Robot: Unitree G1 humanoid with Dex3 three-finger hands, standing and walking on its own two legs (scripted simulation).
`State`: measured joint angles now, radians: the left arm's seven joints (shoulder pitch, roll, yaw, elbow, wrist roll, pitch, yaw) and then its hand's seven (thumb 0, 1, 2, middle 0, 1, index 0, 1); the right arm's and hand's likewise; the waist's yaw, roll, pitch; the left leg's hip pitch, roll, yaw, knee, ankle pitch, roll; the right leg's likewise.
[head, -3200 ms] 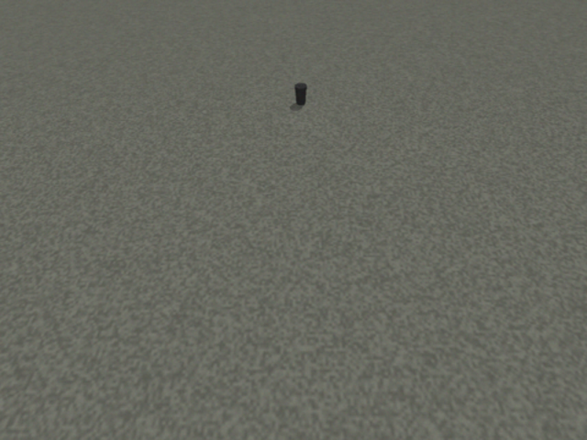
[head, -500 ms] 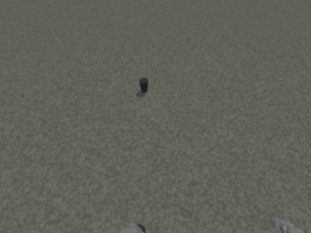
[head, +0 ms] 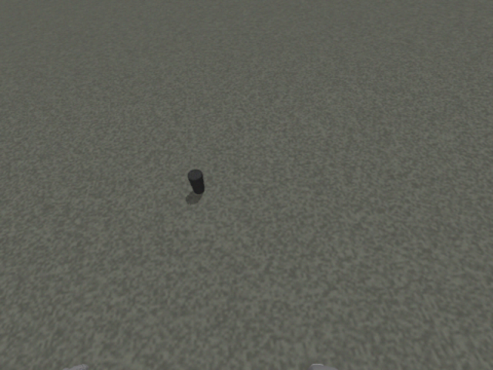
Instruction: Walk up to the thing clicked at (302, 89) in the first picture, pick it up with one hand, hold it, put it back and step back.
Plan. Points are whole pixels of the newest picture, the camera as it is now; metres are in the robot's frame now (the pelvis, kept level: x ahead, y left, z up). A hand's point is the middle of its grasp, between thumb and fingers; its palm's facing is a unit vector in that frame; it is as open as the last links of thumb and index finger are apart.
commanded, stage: walk up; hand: left
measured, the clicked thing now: (197, 182) +1.13 +0.28 -0.69
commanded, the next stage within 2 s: none
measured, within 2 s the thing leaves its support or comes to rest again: neither
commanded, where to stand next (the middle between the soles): +0.79 +0.08 m, yaw +0 degrees
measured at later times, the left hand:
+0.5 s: hand (89, 338) +0.24 +0.33 -0.15, palm faces -0.02 -0.93 -0.36, open 7.4 cm
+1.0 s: hand (128, 217) +0.49 +0.29 -0.10, palm faces -0.02 -0.91 -0.41, open 7.4 cm
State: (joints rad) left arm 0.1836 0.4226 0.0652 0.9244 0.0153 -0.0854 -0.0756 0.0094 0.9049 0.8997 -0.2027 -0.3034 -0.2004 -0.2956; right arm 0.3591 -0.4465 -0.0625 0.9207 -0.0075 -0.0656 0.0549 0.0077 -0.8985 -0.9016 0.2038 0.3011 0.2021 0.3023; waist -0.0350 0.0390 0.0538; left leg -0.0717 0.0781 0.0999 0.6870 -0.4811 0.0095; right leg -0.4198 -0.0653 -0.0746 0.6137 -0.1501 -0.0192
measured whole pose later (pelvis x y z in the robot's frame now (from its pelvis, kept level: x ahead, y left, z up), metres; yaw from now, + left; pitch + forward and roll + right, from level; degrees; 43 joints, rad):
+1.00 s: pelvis +0.40 +0.02 +0.01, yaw +0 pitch -3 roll +0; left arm 0.24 0.38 0.03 0.87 0.00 -0.09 -0.04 0.01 0.90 0.90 -0.21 -0.30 -0.20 -0.30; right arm 0.29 -0.44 -0.04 0.90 0.00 -0.04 0.06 0.01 -0.90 -0.90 0.20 0.30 0.20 0.30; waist 0.01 0.07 0.08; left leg -0.42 0.06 0.01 1.02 -0.37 0.02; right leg -0.28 -0.04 -0.08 0.54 -0.21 -0.03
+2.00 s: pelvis +0.72 +0.06 +0.01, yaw -2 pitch -3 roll +0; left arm 0.28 0.40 0.01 0.88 0.00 -0.05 -0.01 0.01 0.90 0.90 -0.21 -0.30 -0.20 -0.30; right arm 0.22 -0.43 -0.04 0.90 0.00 -0.04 0.03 0.00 -0.90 -0.90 0.20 0.30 0.20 0.30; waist 0.03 0.03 0.11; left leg -0.41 0.06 0.03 0.64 -0.17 0.00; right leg -0.24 -0.05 -0.05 0.64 -0.34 0.01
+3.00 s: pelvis +0.76 +0.07 +0.03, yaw -1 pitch -2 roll -1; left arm 0.07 0.34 0.00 1.17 0.00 0.00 -0.01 0.01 0.90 0.90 -0.20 -0.30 -0.20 -0.30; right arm 0.08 -0.36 0.00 1.19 0.00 -0.01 0.01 0.01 -0.90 -0.90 0.20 0.30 0.20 0.30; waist -0.02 0.00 0.06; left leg -0.21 0.04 0.05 0.34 -0.09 -0.01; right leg -0.06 -0.03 -0.02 0.32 -0.22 0.03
